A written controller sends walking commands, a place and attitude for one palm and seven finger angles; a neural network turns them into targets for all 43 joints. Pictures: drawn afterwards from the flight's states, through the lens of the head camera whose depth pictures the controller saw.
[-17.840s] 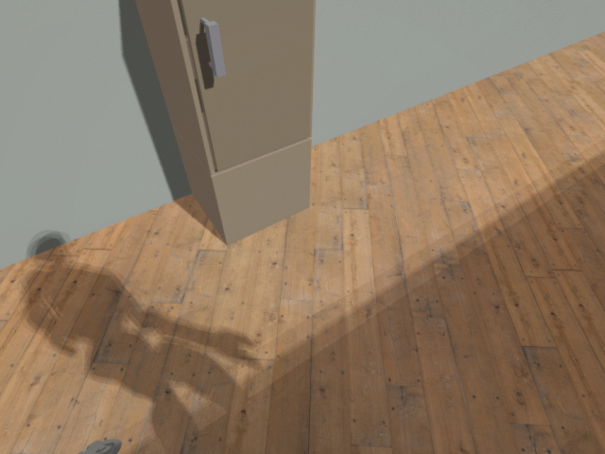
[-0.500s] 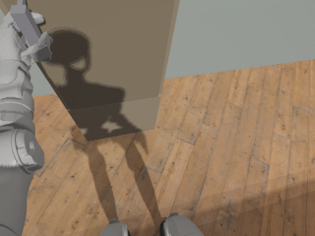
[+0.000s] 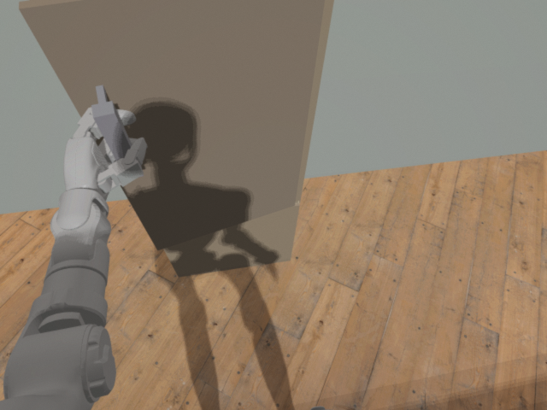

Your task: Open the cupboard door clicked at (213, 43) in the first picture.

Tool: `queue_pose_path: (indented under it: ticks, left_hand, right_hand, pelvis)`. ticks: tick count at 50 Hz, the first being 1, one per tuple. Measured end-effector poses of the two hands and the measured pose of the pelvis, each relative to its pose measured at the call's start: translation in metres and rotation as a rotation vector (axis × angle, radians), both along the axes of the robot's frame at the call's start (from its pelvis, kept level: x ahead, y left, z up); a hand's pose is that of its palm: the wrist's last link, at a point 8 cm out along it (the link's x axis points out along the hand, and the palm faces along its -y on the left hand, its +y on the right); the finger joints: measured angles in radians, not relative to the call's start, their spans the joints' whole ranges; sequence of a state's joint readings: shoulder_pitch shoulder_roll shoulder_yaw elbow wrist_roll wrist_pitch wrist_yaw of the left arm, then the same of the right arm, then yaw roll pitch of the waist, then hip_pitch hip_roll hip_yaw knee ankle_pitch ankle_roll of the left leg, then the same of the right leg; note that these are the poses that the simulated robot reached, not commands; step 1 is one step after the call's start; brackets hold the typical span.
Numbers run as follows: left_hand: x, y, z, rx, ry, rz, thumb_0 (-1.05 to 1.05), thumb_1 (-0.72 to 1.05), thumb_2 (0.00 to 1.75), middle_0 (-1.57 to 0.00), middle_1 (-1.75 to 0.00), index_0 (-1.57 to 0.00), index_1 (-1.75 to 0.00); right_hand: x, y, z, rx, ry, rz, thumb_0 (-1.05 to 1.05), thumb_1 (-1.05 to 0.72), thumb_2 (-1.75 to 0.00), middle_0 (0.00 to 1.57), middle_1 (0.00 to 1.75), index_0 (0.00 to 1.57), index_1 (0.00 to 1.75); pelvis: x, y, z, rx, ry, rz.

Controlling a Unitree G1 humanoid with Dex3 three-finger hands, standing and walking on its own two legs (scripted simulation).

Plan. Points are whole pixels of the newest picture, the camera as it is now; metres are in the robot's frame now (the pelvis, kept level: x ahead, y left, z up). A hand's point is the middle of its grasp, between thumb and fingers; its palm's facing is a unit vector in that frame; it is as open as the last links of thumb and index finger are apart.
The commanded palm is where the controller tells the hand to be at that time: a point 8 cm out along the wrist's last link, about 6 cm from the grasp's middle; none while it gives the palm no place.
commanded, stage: pull the door open along its arc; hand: left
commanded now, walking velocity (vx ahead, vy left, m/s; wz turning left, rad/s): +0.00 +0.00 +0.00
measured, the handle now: (117, 133) +0.51 +0.21 +0.11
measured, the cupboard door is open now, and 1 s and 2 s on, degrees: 13 38 41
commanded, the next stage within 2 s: open thumb and fingers to let go in 1.10 s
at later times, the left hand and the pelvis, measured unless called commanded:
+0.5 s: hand (146, 153) +0.47 +0.17 +0.10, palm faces +0.56 -0.83 -0.02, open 6.0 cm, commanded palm +0.41 +0.19 +0.10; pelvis -0.03 -0.02 -0.01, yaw +3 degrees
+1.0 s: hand (203, 220) +0.35 +0.08 +0.11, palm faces +0.42 -0.91 +0.03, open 6.5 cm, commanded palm +0.28 +0.13 +0.10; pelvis +0.00 -0.02 +0.01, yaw +1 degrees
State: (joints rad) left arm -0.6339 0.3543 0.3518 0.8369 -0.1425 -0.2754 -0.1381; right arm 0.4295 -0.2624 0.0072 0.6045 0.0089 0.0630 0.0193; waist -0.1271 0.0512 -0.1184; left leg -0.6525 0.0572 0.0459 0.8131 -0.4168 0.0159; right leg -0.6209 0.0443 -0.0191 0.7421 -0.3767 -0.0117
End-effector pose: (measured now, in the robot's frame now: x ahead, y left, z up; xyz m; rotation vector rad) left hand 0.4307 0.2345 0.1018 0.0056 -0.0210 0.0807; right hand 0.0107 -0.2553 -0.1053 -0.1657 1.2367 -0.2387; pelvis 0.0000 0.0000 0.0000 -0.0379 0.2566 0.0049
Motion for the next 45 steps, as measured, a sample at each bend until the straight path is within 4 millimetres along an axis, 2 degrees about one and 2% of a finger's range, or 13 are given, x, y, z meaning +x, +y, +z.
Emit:
queue_pose_path:
  ticks: [3,7,10,12,16,22,27,30,32,35,38,41,45]
  left_hand:
    - [-0.009,-0.007,-0.002,-0.067,0.009,0.106,0.0,0.61,0.71,-0.34,-1.33,-0.33,-1.33]
    - [-0.012,-0.019,-0.002,-0.116,0.026,0.327,0.0,0.61,0.76,-0.34,-1.32,-0.36,-1.34]
    - [-0.01,-0.03,0.001,-0.062,0.033,0.46,0.0,0.66,0.79,-0.35,-1.31,-0.37,-1.34]
    - [-0.009,-0.035,0.002,-0.025,0.03,0.511,0.0,0.69,0.81,-0.34,-1.31,-0.37,-1.34]
    - [-0.008,-0.039,0.002,-0.006,0.023,0.547,0.0,0.69,0.83,-0.34,-1.32,-0.34,-1.34]
    - [-0.008,-0.037,0.001,0.01,0.013,0.526,0.0,0.7,0.82,-0.35,-1.34,-0.32,-1.34]
    - [-0.01,-0.037,0.001,0.006,0.01,0.514,0.0,0.7,0.8,-0.35,-1.34,-0.33,-1.34]
    - [-0.014,-0.038,0.001,-0.001,0.004,0.51,0.0,0.71,0.79,-0.35,-1.34,-0.33,-1.34]
    - [-0.019,-0.041,0.0,-0.005,-0.002,0.505,0.0,0.71,0.78,-0.35,-1.35,-0.33,-1.34]
    - [-0.029,-0.046,-0.001,-0.008,-0.013,0.496,0.0,0.71,0.77,-0.34,-1.35,-0.34,-1.34]
    - [-0.044,-0.053,-0.001,-0.011,-0.025,0.48,0.01,0.7,0.75,-0.34,-1.35,-0.34,-1.34]
    - [-0.063,-0.065,-0.001,-0.019,-0.031,0.457,0.01,0.68,0.72,-0.34,-1.35,-0.34,-1.34]
    - [-0.092,-0.086,-0.001,-0.025,-0.024,0.403,0.01,0.65,0.69,-0.34,-1.35,-0.34,-1.34]
  right_hand:
    - [0.026,0.0,-0.001,-0.006,-0.058,0.058,0.0,-0.9,-0.9,0.2,0.3,0.2,0.3]
    - [0.052,0.001,-0.005,-0.014,-0.123,0.146,0.0,-0.9,-0.9,0.2,0.3,0.2,0.3]
    - [0.06,0.003,-0.01,-0.011,-0.156,0.182,0.0,-0.9,-0.9,0.2,0.3,0.2,0.3]
    - [0.058,0.004,-0.013,-0.005,-0.16,0.186,0.0,-0.9,-0.9,0.2,0.3,0.2,0.3]
    - [0.037,0.004,-0.021,0.007,-0.117,0.166,0.0,-0.9,-0.9,0.2,0.3,0.2,0.3]
    - [-0.02,-0.003,-0.026,0.016,0.025,0.109,0.0,-0.9,-0.9,0.2,0.3,0.2,0.3]
    - [-0.063,-0.011,-0.021,0.014,0.123,0.055,0.0,-0.9,-0.9,0.2,0.3,0.2,0.3]
    - [-0.076,-0.016,-0.016,0.01,0.15,0.031,0.01,-0.9,-0.9,0.2,0.3,0.2,0.3]
    - [-0.079,-0.018,-0.013,0.008,0.152,0.022,0.01,-0.9,-0.9,0.2,0.3,0.2,0.3]
    - [-0.071,-0.02,-0.01,0.008,0.127,0.02,0.01,-0.9,-0.9,0.2,0.3,0.2,0.3]
    - [-0.05,-0.02,-0.009,0.013,0.071,0.033,0.01,-0.9,-0.9,0.2,0.3,0.2,0.3]
    - [-0.017,-0.016,-0.008,0.023,-0.016,0.057,0.01,-0.9,-0.9,0.2,0.3,0.2,0.3]
    - [0.04,-0.007,-0.002,0.042,-0.16,0.1,0.01,-0.9,-0.9,0.2,0.3,0.2,0.3]
  pelvis:
    - [-0.004,-0.001,0.0,0.001,-0.017,0.019]
    - [-0.014,-0.005,-0.005,0.004,-0.011,0.043]
    - [-0.02,-0.007,-0.009,0.007,0.007,0.05]
    - [-0.023,-0.009,-0.012,0.009,0.017,0.05]
    - [-0.027,-0.014,-0.014,0.013,0.024,0.049]
    - [-0.031,-0.019,-0.012,0.014,0.02,0.047]
    - [-0.031,-0.021,-0.008,0.015,0.012,0.036]
    - [-0.029,-0.022,-0.005,0.016,0.004,0.029]
    - [-0.027,-0.021,-0.003,0.017,-0.004,0.025]
    - [-0.024,-0.02,0.0,0.017,-0.018,0.021]
    - [-0.02,-0.019,0.003,0.02,-0.036,0.017]
    - [-0.016,-0.017,0.006,0.023,-0.059,0.013]
    - [-0.01,-0.016,0.01,0.029,-0.098,0.01]
